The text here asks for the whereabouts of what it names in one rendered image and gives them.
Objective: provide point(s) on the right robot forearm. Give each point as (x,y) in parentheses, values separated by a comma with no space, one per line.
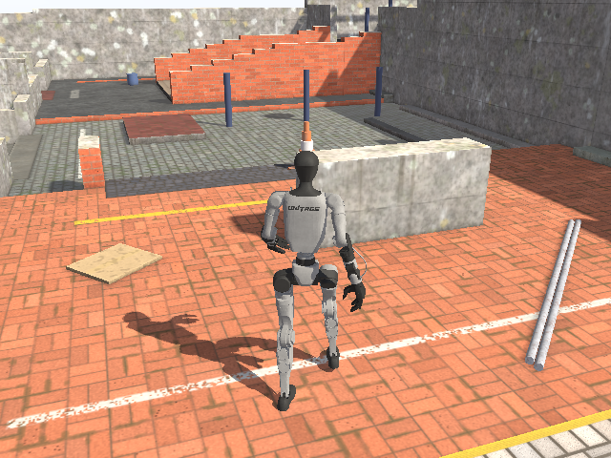
(350,262)

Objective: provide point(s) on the right robot hand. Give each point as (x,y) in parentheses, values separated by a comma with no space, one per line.
(360,292)

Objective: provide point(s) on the right robot upper arm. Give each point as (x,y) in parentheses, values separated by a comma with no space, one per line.
(338,216)

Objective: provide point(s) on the left robot forearm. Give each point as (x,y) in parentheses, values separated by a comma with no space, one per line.
(270,242)

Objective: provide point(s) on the robot left thigh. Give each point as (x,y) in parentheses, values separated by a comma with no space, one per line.
(283,287)

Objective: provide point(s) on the humanoid robot torso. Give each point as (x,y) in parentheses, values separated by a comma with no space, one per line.
(305,223)

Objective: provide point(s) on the left robot hand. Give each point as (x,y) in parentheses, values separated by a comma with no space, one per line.
(282,243)

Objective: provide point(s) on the left robot upper arm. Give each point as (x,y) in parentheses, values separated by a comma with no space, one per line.
(272,211)

